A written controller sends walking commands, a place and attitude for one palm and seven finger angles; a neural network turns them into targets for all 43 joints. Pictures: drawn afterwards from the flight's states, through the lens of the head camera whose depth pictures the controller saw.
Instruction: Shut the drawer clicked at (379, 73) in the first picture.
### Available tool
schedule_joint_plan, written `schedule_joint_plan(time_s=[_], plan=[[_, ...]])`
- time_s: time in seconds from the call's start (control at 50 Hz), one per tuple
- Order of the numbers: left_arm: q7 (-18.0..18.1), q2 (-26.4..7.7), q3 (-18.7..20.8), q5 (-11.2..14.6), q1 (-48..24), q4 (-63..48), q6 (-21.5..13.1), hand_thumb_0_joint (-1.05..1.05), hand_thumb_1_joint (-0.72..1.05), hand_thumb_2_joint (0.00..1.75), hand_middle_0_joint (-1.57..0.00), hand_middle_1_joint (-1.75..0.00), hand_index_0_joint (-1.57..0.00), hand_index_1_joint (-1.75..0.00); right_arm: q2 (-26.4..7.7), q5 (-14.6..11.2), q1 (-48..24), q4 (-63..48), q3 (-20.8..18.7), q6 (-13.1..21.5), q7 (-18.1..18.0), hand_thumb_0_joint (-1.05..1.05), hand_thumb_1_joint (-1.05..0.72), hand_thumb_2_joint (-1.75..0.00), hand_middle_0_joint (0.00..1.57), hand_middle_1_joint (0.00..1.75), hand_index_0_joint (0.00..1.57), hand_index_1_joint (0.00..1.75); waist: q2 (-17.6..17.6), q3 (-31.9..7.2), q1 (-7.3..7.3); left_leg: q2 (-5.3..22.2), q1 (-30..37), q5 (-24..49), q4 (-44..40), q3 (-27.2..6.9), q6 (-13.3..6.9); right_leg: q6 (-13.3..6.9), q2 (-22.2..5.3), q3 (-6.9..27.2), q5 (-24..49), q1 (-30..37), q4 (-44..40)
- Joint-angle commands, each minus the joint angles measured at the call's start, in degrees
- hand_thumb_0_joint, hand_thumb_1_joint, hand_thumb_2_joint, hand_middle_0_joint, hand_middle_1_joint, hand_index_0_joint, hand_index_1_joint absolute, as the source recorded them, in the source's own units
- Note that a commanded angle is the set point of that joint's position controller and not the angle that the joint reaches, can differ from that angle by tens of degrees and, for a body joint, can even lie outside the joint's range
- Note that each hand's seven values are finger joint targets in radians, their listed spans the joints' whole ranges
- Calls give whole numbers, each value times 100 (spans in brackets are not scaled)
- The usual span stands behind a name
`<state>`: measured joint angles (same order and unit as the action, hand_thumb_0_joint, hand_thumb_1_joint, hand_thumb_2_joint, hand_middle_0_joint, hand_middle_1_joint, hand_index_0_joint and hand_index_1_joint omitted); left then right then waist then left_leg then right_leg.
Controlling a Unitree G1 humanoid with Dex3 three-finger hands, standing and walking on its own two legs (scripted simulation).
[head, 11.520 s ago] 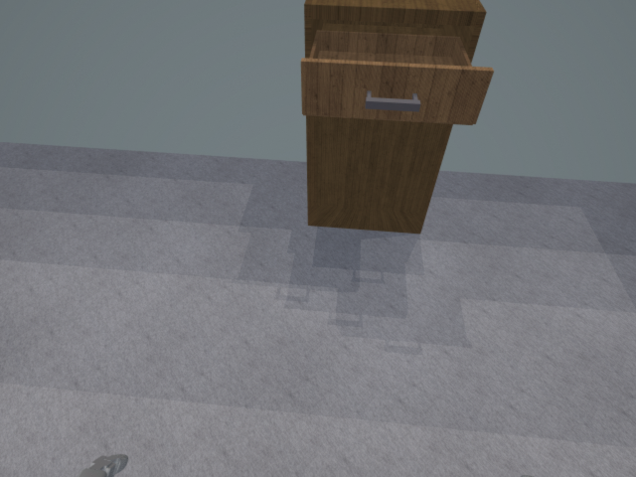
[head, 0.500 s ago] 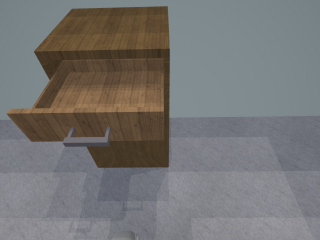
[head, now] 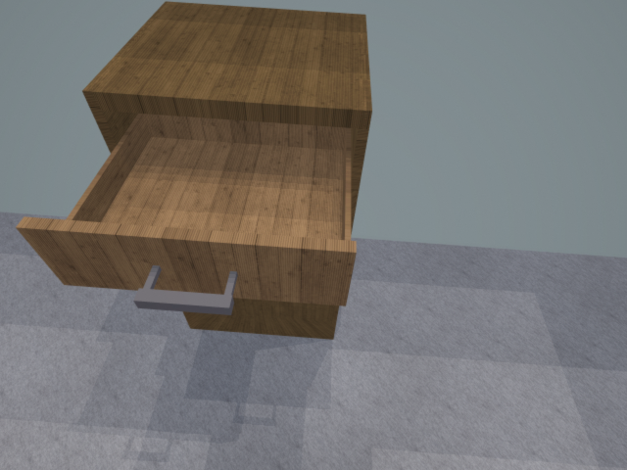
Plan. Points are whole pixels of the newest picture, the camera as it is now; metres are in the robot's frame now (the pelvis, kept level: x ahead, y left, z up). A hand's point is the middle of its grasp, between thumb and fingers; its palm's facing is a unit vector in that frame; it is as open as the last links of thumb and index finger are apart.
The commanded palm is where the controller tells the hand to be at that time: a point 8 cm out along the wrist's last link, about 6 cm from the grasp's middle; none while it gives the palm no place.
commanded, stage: come to a stop and stand still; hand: left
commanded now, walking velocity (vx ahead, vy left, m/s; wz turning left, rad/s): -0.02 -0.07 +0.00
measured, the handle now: (189, 288) +0.33 +0.22 +0.01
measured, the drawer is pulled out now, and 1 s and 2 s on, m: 0.28 0.28 0.28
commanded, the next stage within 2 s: none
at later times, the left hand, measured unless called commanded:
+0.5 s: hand out of the picture -0.03 +0.12 -0.17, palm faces +0.11 -0.96 -0.24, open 7.2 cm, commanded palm none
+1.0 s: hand out of the picture -0.11 +0.12 -0.18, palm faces +0.10 -0.99 -0.13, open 7.4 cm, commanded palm none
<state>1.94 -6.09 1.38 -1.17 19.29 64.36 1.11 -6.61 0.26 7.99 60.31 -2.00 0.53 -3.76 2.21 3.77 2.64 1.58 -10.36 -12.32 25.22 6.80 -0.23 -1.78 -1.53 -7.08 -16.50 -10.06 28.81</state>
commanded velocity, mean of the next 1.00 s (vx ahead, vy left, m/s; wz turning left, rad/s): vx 0.00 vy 0.00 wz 0.00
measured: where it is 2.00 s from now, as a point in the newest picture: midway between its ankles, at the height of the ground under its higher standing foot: outside the picture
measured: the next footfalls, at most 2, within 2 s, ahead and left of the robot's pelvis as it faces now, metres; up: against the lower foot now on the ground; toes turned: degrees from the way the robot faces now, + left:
left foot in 0.42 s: -0.03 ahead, +0.11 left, +0.00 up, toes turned +2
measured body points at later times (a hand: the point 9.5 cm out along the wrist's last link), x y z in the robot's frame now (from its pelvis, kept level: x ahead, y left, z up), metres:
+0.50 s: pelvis -0.05 -0.06 +0.00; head -0.05 -0.08 +0.45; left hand -0.04 +0.17 -0.15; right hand -0.07 -0.27 -0.17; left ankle -0.07 +0.11 -0.74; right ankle -0.02 -0.10 -0.74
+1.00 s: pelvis -0.09 -0.03 +0.00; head -0.10 -0.02 +0.45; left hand -0.12 +0.18 -0.17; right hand -0.16 -0.21 -0.16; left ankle -0.07 +0.11 -0.74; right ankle -0.03 -0.10 -0.74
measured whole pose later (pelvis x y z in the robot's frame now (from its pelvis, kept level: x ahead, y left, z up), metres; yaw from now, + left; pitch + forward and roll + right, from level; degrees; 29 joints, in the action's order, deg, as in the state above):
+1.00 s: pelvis -0.09 -0.03 +0.00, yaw +1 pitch -1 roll +0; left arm 2.0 -5.9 2.1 -0.9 19.3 65.4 0.7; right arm -2.9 1.4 25.8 65.9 -1.2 -0.7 -2.6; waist 1.1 -0.4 0.2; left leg 2.0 -11.8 -13.0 25.3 0.6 0.8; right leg -3.4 2.0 -6.2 -9.0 -14.1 22.3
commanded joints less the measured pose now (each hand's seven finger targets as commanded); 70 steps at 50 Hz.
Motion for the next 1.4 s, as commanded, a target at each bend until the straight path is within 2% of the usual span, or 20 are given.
schedule_joint_plan(time_s=[0.0, 0.06, 0.1, 0.12, 0.14, 0.16, 0.18, 0.2, 0.24, 0.3, 0.34, 0.42, 0.46, 0.5, 0.6, 0.86, 1.1, 1.18, 1.26, 1.38], plan=[[9, -521, 171, -20, 444, -340, 45, 0, 90, 90, -20, -30, -20, -30, -954, 48, 602, -75, -207, -41, -25, 0, -90, -90, 20, 30, 20, 30, -1059, -201, -177, 1665, 5, 2528, -808, -1367, -871, 135, -232, 435, -596, -554, 1009], [-1, -458, 185, -23, 488, -393, 58, 0, 90, 90, -20, -30, -20, -30, -949, 74, 327, -173, -221, -34, 25, 0, -90, -90, 20, 30, 20, 30, -987, -391, -60, 1650, -316, 1923, -800, -1344, -985, 128, -241, 542, -727, -367, 1239], [-9, -463, 178, -37, 668, -338, -10, 0, 90, 90, -20, -30, -20, -30, -954, 73, 197, -221, -215, -53, 87, 0, -90, -90, 20, 30, 20, 30, -741, -517, 62, 1272, -528, 1249, -430, -1086, -686, 155, -249, 509, 191, 64, 204], [7, -632, 178, -63, 627, -346, -73, 0, 90, 90, -20, -30, -20, -30, -807, 45, 249, -195, -204, -62, 121, 0, -90, -90, 20, 30, 20, 30, -206, -508, 32, 847, -537, 746, -12, -834, -379, 114, -455, 912, 918, 103, -581], [15, -908, 170, -66, 353, -379, -131, 0, 90, 90, -20, -30, -20, -30, -551, -4, 377, -200, -160, -93, 160, 0, -90, -90, 20, 30, 20, 30, 605, -476, -171, 358, -538, -38, 330, -409, -53, -79, -1044, 1551, 1290, -64, -984], [13, -1065, 164, -21, 95, -428, -176, 0, 90, 90, -20, -30, -20, -30, -396, 5, 419, -170, -112, -163, 202, 0, -90, -90, 20, 30, 20, 30, 1097, -332, -220, 113, -475, -804, 518, -320, 96, -363, -1456, 1850, 1109, -441, -1361], [36, -1033, 148, -3, -66, -468, -204, 0, 90, 90, -20, -30, -20, -30, -451, 45, 394, -106, -108, -217, 214, 0, -90, -90, 20, 30, 20, 30, 1152, -138, -189, 193, -400, -1090, 827, -462, 103, -531, -1521, 1910, 868, -716, -1602], [56, -955, 125, -2, -218, -495, -194, 0, 90, 90, -20, -30, -20, -30, -470, 52, 464, -6, -112, -241, 226, 0, -90, -90, 20, 30, 20, 30, 832, 47, -226, 250, -411, -1123, 1062, -564, 81, -613, -1482, 1842, 528, -855, -1711], [54, -948, 118, 26, -351, -442, -222, 0, 90, 90, -20, -30, -20, -30, -384, 57, 762, 197, -56, -198, 222, 0, -90, -90, 20, 30, 20, 30, 355, 15, -333, 244, -397, -737, 1048, -619, 61, -681, -1289, 1609, 959, -593, -1465], [56, -900, 93, 59, -251, -331, -253, 0, 90, 90, -20, -30, -20, -30, -345, 49, 989, 366, -7, -163, 193, 0, -90, -90, 20, 30, 20, 30, 245, -44, -309, 252, -258, -479, 640, -611, 91, -519, -1107, 1348, 1328, -326, -1290], [57, -874, 84, 74, -188, -267, -251, 0, 90, 90, -20, -30, -20, -30, -373, 53, 1142, 436, 13, -138, 163, 0, -90, -90, 20, 30, 20, 30, 270, -32, -292, 277, -138, -276, 291, -644, 93, -353, -1028, 1323, 1292, -236, -1295], [101, -787, 111, 81, -111, -202, -216, 0, 90, 90, -20, -30, -20, -30, -389, 57, 1496, 599, 42, -152, 111, 0, -90, -90, 20, 30, 20, 30, 278, 252, -260, 348, -21, -68, -29, -624, 65, 177, -817, 1350, 446, -311, -1742], [93, -825, 144, 88, -94, -172, -208, 0, 90, 90, -20, -30, -20, -30, -369, 61, 1637, 656, 52, -131, 104, 0, -90, -90, 20, 30, 20, 30, 74, 144, -229, 351, 42, 29, -138, -578, 52, 305, -730, 1258, 291, -132, -1837], [90, -874, 174, 93, -168, -202, -184, 0, 90, 90, -20, -30, -20, -30, -331, 63, 1677, 662, 48, -129, 128, 0, -90, -90, 20, 30, 20, 30, -309, 45, -245, 318, -37, -80, -194, -590, 67, 278, -716, 1241, -88, -55, -1854], [67, -761, 182, 65, -107, -174, -149, 0, 90, 90, -20, -30, -20, -30, -227, 83, 1920, 662, 42, -154, 133, 0, -90, -90, 20, 30, 20, 30, -203, 323, -293, 268, -53, -394, -243, -527, 27, 219, -679, 1263, -1021, -525, -2137], [28, -509, 153, 41, 235, -77, -132, 0, 90, 90, -20, -30, -20, -30, -64, 98, 2315, 546, 39, -94, 119, 0, -90, -90, 20, 30, 20, 30, -241, 455, -249, 216, -567, -1028, -528, -774, -78, 7, -504, 1178, -1478, -812, -1831], [7, -283, 110, -11, 542, -70, -119, 0, 90, 90, -20, -30, -20, -30, -228, 84, 2016, 332, -22, 5, 115, 0, -90, -90, 20, 30, 20, 30, -572, 391, -88, 489, -1441, -1909, -1244, -1416, -269, 74, -205, 804, -469, -299, -725], [21, -262, 79, -18, 599, -64, -161, 0, 90, 90, -20, -30, -20, -30, -282, 58, 1882, 297, -24, 47, 124, 0, -90, -90, 20, 30, 20, 30, -468, 355, -99, 501, -1245, -1600, -1233, -1452, -294, 69, -257, 800, -57, -313, -698], [34, -332, 66, -27, 601, -50, -182, 0, 90, 90, -20, -30, -20, -30, -319, 48, 1822, 268, -27, 26, 146, 0, -90, -90, 20, 30, 20, 30, -277, 483, -150, 440, -1118, -1605, -1181, -1396, -266, 72, -296, 902, -271, -543, -830], [44, -415, 38, 3, 578, -58, -266, 0, 90, 90, -20, -30, -20, -30, -362, 26, 1712, 256, 9, 82, 151, 0, -90, -90, 20, 30, 20, 30, -113, 237, -217, 366, -516, -620, -890, -1158, -233, 42, -445, 1018, 92, -594, -1005]])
